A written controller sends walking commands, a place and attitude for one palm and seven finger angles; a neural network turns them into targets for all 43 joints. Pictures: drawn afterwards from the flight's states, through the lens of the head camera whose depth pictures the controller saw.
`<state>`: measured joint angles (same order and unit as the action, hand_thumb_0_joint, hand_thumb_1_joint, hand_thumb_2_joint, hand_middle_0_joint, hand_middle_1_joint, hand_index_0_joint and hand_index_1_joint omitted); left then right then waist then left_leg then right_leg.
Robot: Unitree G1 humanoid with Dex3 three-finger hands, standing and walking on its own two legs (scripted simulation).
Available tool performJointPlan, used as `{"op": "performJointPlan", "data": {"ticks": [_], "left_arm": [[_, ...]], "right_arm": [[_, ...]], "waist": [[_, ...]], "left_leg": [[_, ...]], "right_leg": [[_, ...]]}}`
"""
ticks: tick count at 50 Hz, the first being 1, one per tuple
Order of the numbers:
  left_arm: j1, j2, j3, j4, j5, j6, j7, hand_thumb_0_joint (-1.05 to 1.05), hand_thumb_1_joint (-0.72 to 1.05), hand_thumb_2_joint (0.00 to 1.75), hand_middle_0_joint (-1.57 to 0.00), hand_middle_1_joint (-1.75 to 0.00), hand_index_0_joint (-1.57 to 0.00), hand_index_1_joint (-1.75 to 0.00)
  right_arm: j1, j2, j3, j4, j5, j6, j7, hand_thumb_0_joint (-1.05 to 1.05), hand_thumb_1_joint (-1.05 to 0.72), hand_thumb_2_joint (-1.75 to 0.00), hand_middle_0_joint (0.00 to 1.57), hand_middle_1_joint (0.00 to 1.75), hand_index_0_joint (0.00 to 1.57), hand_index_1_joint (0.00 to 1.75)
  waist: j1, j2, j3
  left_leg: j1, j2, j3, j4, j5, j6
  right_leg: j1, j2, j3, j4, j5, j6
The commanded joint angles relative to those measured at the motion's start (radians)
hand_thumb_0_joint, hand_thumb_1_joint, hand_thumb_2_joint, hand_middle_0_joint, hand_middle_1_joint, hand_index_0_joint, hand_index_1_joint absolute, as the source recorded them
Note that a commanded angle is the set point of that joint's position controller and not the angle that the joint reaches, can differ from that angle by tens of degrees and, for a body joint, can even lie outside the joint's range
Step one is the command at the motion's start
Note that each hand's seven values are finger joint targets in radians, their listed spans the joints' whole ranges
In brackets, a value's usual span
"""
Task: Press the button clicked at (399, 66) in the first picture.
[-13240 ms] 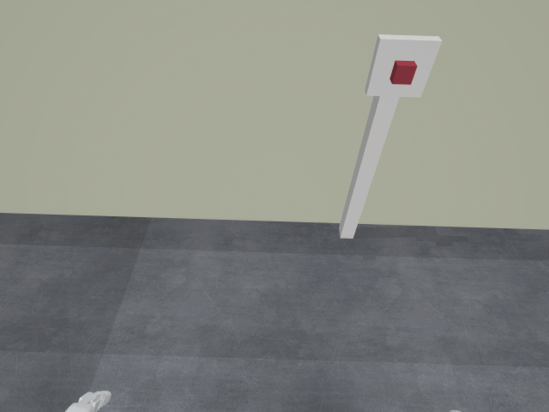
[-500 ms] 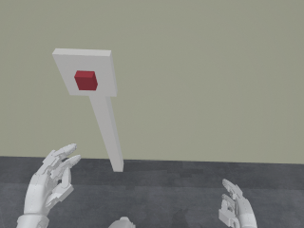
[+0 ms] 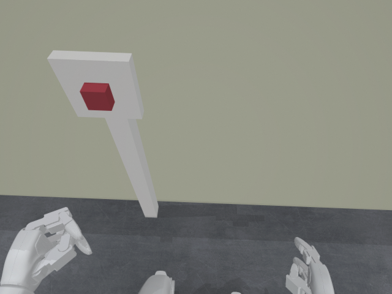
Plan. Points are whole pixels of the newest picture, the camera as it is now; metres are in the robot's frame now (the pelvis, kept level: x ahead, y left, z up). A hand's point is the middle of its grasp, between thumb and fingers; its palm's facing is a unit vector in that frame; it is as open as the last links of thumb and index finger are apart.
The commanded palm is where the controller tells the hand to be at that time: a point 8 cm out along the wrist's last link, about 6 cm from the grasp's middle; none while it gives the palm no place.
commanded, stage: raise the hand and make a fist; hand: left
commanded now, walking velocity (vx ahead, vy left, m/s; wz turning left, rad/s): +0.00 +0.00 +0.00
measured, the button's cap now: (98, 95) +0.49 +0.25 +0.12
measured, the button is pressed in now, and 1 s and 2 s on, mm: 0 0 0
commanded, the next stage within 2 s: aim a knuckle at the button in 1.20 s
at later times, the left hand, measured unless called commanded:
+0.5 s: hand (59, 235) +0.20 +0.23 +0.09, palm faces +0.06 -1.00 -0.07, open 3.1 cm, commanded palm +0.17 +0.29 +0.10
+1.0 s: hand (66, 211) +0.23 +0.23 +0.11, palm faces +0.05 -1.00 -0.06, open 3.1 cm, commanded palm +0.21 +0.28 +0.12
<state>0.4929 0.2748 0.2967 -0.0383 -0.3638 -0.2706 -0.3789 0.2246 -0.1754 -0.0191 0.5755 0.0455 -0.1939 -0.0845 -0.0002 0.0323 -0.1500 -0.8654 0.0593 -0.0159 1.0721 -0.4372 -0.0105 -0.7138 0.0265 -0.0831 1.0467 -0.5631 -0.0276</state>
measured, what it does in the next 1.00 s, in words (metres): stands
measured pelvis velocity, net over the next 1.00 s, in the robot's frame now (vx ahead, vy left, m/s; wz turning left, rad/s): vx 0.01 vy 0.02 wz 0.01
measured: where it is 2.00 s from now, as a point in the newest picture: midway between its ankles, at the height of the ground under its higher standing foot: outside the picture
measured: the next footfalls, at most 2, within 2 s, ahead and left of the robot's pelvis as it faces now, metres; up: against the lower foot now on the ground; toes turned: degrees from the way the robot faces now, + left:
none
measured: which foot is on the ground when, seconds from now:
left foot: down 0.00-1.00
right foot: down 0.00-1.00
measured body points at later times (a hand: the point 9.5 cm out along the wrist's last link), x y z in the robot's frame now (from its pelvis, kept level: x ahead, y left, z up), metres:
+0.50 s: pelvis +0.00 +0.02 +0.02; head +0.02 +0.03 +0.47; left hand +0.19 +0.29 +0.09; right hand +0.19 -0.20 -0.04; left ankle +0.05 +0.12 -0.66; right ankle -0.03 -0.10 -0.66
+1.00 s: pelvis +0.01 +0.02 +0.04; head +0.03 +0.01 +0.49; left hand +0.22 +0.28 +0.12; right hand +0.18 -0.22 -0.04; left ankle +0.05 +0.12 -0.66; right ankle -0.03 -0.10 -0.66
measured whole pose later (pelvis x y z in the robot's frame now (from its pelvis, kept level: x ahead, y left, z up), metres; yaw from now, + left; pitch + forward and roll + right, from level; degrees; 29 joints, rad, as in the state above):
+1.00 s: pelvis +0.01 +0.02 +0.04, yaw +1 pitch +7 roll -2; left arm 0.35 0.28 0.23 -0.05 -0.30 -0.20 -0.25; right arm 0.26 -0.24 0.03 0.56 0.05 -0.19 -0.08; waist -0.01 0.04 -0.10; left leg -0.61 0.03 0.01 0.85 -0.36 0.01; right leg -0.46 0.00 -0.07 0.81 -0.47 -0.01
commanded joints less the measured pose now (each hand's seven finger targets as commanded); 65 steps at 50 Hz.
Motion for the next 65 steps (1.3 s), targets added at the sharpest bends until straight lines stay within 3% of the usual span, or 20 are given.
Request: {"op": "performJointPlan", "data": {"ticks": [1, 3, 5, 9, 13, 17, 20, 22, 27, 28, 32, 35, 38, 41, 44, 45, 48, 52, 58, 65], "left_arm": [[0.064, 0.094, 0.083, -0.221, -0.009, -0.138, 0.068, 0.00, 0.90, 0.90, -1.30, -1.50, -1.30, -1.50], [0.026, 0.065, 0.020, -0.185, 0.011, -0.154, 0.065, 0.00, 0.90, 0.90, -1.30, -1.50, -1.30, -1.50], [0.013, 0.068, -0.008, -0.168, 0.019, -0.166, 0.046, 0.00, 0.90, 0.90, -1.30, -1.50, -1.30, -1.50], [-0.023, 0.139, 0.026, -0.253, 0.014, -0.168, 0.032, 0.00, 0.90, 0.90, -1.30, -1.50, -1.30, -1.50], [-0.024, 0.173, 0.079, -0.318, 0.017, -0.171, 0.093, 0.00, 0.90, 0.90, -1.30, -1.50, -1.30, -1.50], [-0.016, 0.105, 0.017, -0.302, 0.033, -0.138, 0.135, 0.00, 0.90, 0.90, -1.30, -1.50, -1.30, -1.50], [-0.027, 0.089, -0.020, -0.229, 0.049, -0.073, 0.130, 0.00, 0.90, 0.90, -1.30, -1.50, -1.30, -1.50], [-0.069, 0.097, -0.033, -0.223, 0.053, -0.042, 0.116, 0.00, 0.90, 0.90, -1.30, -1.50, -1.30, -1.50], [-0.154, 0.148, 0.011, -0.294, 0.043, -0.047, 0.115, 0.00, 0.90, 0.90, -1.30, -1.50, -1.30, -1.50], [-0.175, 0.160, 0.023, -0.300, 0.040, -0.056, 0.123, 0.00, 0.90, 0.90, -1.30, -1.50, -1.30, -1.50], [-0.200, 0.145, 0.015, -0.295, 0.041, -0.080, 0.135, 0.00, 0.90, 0.90, -1.30, -1.50, -1.30, -1.50], [-0.208, 0.135, -0.008, -0.257, 0.050, -0.051, 0.127, 0.00, 0.90, 0.90, -1.30, -1.50, -1.30, -1.50], [-0.221, 0.135, -0.019, -0.222, 0.047, -0.004, 0.111, 0.00, 0.90, 0.90, -1.30, -1.50, -1.30, -1.50], [-0.238, 0.156, 0.005, -0.207, 0.042, 0.026, 0.109, 0.00, 0.90, 0.90, -1.30, -1.50, -1.30, -1.50], [-0.214, 0.150, 0.023, -0.206, 0.038, 0.018, 0.120, 0.00, 0.90, 0.90, -1.30, -1.50, -1.30, -1.50], [-0.226, 0.153, 0.027, -0.231, 0.037, 0.009, 0.124, 0.00, 0.90, 0.90, -1.30, -1.50, -1.30, -1.50], [-0.233, 0.153, 0.028, -0.234, 0.039, -0.018, 0.137, 0.00, 0.90, 0.90, -1.30, -1.50, -1.30, -1.50], [-0.238, 0.137, 0.006, -0.223, 0.050, -0.038, 0.133, 0.00, 0.90, 0.90, -1.30, -1.50, -1.30, -1.50], [-0.225, 0.147, 0.018, -0.190, 0.042, -0.030, 0.114, 0.00, 0.90, 0.90, -1.30, -1.50, -1.30, -1.50], [-0.247, 0.143, 0.018, -0.217, 0.039, -0.054, 0.114, 0.00, 0.90, 0.90, -1.30, -1.50, -1.30, -1.50]], "right_arm": [[-0.072, -0.134, -0.056, -0.153, -0.013, -0.057, 0.006, 0.00, -0.90, -0.90, 0.20, 0.30, 0.20, 0.30], [-0.066, -0.150, -0.053, -0.147, -0.016, -0.059, 0.010, 0.00, -0.90, -0.90, 0.20, 0.30, 0.20, 0.30], [-0.050, -0.170, -0.056, -0.149, -0.011, -0.069, 0.008, 0.00, -0.90, -0.90, 0.20, 0.30, 0.20, 0.30], [-0.041, -0.183, -0.053, -0.166, -0.006, -0.083, -0.001, 0.00, -0.90, -0.90, 0.20, 0.30, 0.20, 0.30], [-0.056, -0.170, -0.047, -0.164, -0.006, -0.078, -0.006, 0.00, -0.90, -0.90, 0.20, 0.30, 0.20, 0.30], [-0.063, -0.164, -0.033, -0.169, 0.000, -0.062, 0.003, 0.00, -0.90, -0.90, 0.20, 0.30, 0.20, 0.30], [-0.060, -0.175, -0.029, -0.180, 0.001, -0.046, 0.003, 0.00, -0.90, -0.90, 0.20, 0.30, 0.20, 0.30], [-0.058, -0.184, -0.022, -0.189, 0.004, -0.044, -0.001, 0.00, -0.90, -0.90, 0.20, 0.30, 0.20, 0.30], [-0.050, -0.183, -0.008, -0.199, 0.000, -0.054, -0.009, 0.00, -0.90, -0.90, 0.20, 0.30, 0.20, 0.30], [-0.052, -0.184, -0.006, -0.192, -0.003, -0.055, -0.009, 0.00, -0.90, -0.90, 0.20, 0.30, 0.20, 0.30], [-0.051, -0.181, 0.002, -0.182, 0.000, -0.062, -0.005, 0.00, -0.90, -0.90, 0.20, 0.30, 0.20, 0.30], [-0.051, -0.186, 0.003, -0.174, 0.003, -0.062, -0.002, 0.00, -0.90, -0.90, 0.20, 0.30, 0.20, 0.30], [-0.051, -0.195, 0.003, -0.173, 0.008, -0.060, -0.005, 0.00, -0.90, -0.90, 0.20, 0.30, 0.20, 0.30], [-0.055, -0.196, 0.004, -0.177, 0.008, -0.060, -0.010, 0.00, -0.90, -0.90, 0.20, 0.30, 0.20, 0.30], [-0.055, -0.192, 0.001, -0.179, 0.006, -0.058, -0.008, 0.00, -0.90, -0.90, 0.20, 0.30, 0.20, 0.30], [-0.054, -0.191, 0.000, -0.179, 0.004, -0.059, -0.006, 0.00, -0.90, -0.90, 0.20, 0.30, 0.20, 0.30], [-0.048, -0.191, -0.001, -0.171, 0.000, -0.060, -0.001, 0.00, -0.90, -0.90, 0.20, 0.30, 0.20, 0.30], [-0.042, -0.192, -0.005, -0.166, 0.000, -0.061, 0.003, 0.00, -0.90, -0.90, 0.20, 0.30, 0.20, 0.30], [-0.041, -0.195, -0.010, -0.160, 0.000, -0.052, 0.000, 0.00, -0.90, -0.90, 0.20, 0.30, 0.20, 0.30], [-0.045, -0.189, -0.006, -0.162, 0.001, -0.049, 0.000, 0.00, -0.90, -0.90, 0.20, 0.30, 0.20, 0.30]], "waist": [[0.023, 0.011, -0.142], [-0.010, -0.019, -0.078], [-0.024, -0.028, -0.084], [-0.007, 0.014, -0.179], [0.023, 0.050, -0.203], [0.009, 0.101, -0.126], [-0.011, 0.022, -0.062], [-0.014, 0.025, -0.044], [-0.003, 0.037, -0.104], [-0.007, 0.015, -0.100], [-0.005, 0.063, -0.092], [-0.012, 0.071, -0.077], [-0.013, 0.030, -0.056], [-0.001, 0.024, -0.051], [0.008, -0.001, -0.062], [0.010, 0.028, -0.079], [0.006, 0.010, -0.079], [-0.004, 0.044, -0.077], [-0.005, -0.032, -0.087], [-0.003, 0.021, -0.106]], "left_leg": [[0.245, -0.044, -0.022, -0.125, 0.312, 0.037], [0.218, -0.042, -0.029, -0.125, 0.259, 0.042], [0.225, -0.040, -0.034, -0.135, 0.214, 0.044], [0.281, -0.042, -0.027, -0.159, 0.207, 0.050], [0.343, -0.037, -0.030, -0.200, 0.236, 0.046], [0.368, -0.033, -0.041, -0.244, 0.201, 0.037], [0.342, -0.030, -0.048, -0.266, 0.149, 0.040], [0.337, -0.033, -0.049, -0.283, 0.114, 0.041], [0.408, -0.035, -0.048, -0.299, 0.161, 0.041], [0.407, -0.033, -0.052, -0.298, 0.163, 0.042], [0.432, -0.034, -0.051, -0.317, 0.158, 0.036], [0.440, -0.035, -0.048, -0.328, 0.160, 0.037], [0.431, -0.037, -0.045, -0.338, 0.153, 0.041], [0.442, -0.040, -0.041, -0.356, 0.165, 0.040], [0.455, -0.041, -0.033, -0.358, 0.206, 0.040], [0.471, -0.044, -0.027, -0.355, 0.225, 0.040], [0.470, -0.044, -0.025, -0.346, 0.247, 0.040], [0.485, -0.045, -0.020, -0.343, 0.252, 0.039], [0.465, -0.048, -0.009, -0.325, 0.284, 0.046], [0.487, -0.052, -0.004, -0.323, 0.308, 0.044]], "right_leg": [[0.051, -0.014, 0.050, -0.170, 0.462, 0.045], [0.005, -0.009, 0.045, -0.183, 0.367, 0.039], [-0.023, -0.006, 0.045, -0.197, 0.285, 0.035], [0.023, -0.008, 0.057, -0.221, 0.235, 0.024], [0.062, 0.004, 0.028, -0.219, 0.252, 0.012], [0.040, 0.007, -0.002, -0.232, 0.227, 0.009], [0.033, 0.006, -0.004, -0.267, 0.203, 0.019], [0.043, 0.002, -0.001, -0.285, 0.177, 0.019], [0.092, 0.003, 0.003, -0.300, 0.213, 0.015], [0.102, 0.006, 0.005, -0.305, 0.215, 0.014], [0.107, 0.004, 0.002, -0.311, 0.209, 0.011], [0.119, 0.000, 0.005, -0.328, 0.222, 0.013], [0.140, -0.001, 0.011, -0.356, 0.227, 0.017], [0.159, -0.004, 0.011, -0.370, 0.238, 0.019], [0.181, -0.002, 0.009, -0.371, 0.276, 0.019], [0.185, -0.003, 0.012, -0.368, 0.296, 0.019], [0.196, 0.000, 0.013, -0.363, 0.319, 0.019], [0.175, -0.005, 0.015, -0.360, 0.331, 0.021], [0.209, -0.007, 0.031, -0.368, 0.397, 0.030], [0.213, -0.011, 0.034, -0.361, 0.430, 0.029]]}}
